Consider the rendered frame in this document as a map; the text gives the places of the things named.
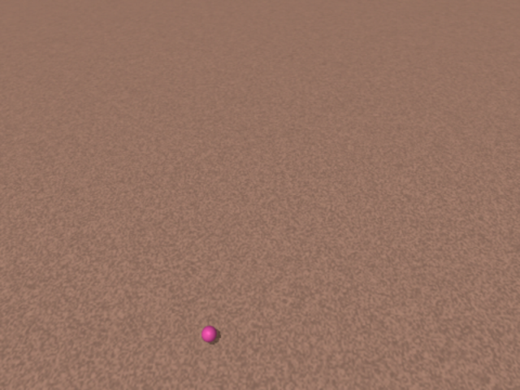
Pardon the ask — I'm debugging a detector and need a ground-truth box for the ball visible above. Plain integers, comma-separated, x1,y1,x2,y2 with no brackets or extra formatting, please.
201,326,217,342

